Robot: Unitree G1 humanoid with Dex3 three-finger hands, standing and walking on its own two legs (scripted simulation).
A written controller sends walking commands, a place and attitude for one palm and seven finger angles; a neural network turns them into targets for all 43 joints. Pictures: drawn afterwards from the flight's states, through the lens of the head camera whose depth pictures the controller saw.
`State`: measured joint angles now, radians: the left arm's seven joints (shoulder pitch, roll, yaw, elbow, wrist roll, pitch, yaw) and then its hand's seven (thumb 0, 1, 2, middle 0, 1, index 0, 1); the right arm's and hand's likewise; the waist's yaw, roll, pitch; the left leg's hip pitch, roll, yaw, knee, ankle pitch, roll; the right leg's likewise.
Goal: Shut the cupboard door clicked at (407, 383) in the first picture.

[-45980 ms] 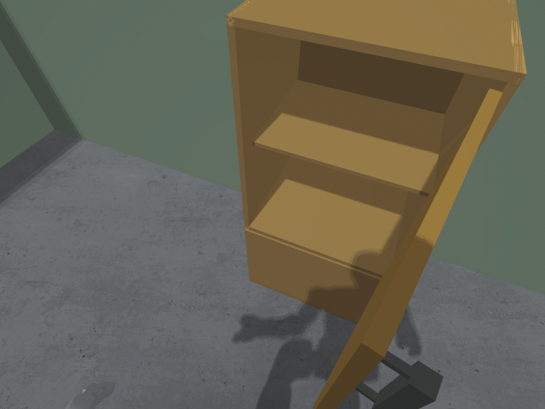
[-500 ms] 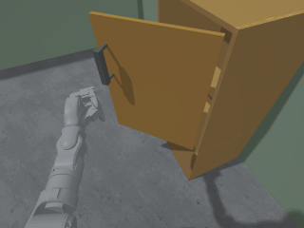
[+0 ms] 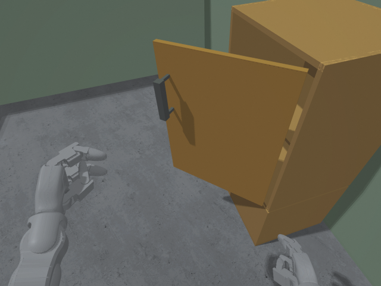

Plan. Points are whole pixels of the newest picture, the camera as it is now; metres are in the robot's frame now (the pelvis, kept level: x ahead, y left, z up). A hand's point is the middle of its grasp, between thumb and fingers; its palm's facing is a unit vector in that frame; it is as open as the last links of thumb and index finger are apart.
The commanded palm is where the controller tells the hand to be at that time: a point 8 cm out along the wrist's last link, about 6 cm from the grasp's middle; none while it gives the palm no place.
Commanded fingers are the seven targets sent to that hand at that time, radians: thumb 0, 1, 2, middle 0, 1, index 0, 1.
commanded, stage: draw the hand back to the body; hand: left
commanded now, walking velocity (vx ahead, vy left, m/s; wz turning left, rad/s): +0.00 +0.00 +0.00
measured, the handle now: (165, 97) +0.66 +0.16 +0.04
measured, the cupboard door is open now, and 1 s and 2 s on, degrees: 42 42 42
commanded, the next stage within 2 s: step back with the hand held close in 0.66 s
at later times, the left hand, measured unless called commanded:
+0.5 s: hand (41, 206) +0.20 +0.27 +0.15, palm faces +0.48 -0.78 -0.40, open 7.2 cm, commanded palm +0.15 +0.30 +0.17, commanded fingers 0.00 0.90 0.90 -0.20 -0.30 -0.20 -0.30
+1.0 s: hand (49, 196) +0.21 +0.26 +0.15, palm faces +0.37 -0.79 -0.49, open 7.4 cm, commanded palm +0.15 +0.30 +0.17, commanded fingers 0.00 0.90 0.90 -0.20 -0.30 -0.20 -0.30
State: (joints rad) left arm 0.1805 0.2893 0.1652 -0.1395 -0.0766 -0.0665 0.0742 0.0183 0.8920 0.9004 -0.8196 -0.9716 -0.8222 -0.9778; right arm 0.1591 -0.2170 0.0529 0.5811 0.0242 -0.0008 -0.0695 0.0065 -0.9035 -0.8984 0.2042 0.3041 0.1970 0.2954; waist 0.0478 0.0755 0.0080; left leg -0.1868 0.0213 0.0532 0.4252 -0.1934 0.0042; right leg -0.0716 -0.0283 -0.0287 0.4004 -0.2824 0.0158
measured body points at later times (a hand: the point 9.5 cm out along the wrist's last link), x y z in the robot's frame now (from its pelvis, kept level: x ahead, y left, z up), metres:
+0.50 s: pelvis +0.01 +0.00 +0.00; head +0.00 -0.04 +0.45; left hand +0.16 +0.31 +0.17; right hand +0.20 -0.23 -0.09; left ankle +0.03 +0.12 -0.74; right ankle -0.04 -0.13 -0.74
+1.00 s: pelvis +0.01 +0.01 +0.00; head +0.02 -0.02 +0.45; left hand +0.19 +0.30 +0.18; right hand +0.19 -0.24 -0.10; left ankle +0.03 +0.12 -0.74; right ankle -0.04 -0.13 -0.74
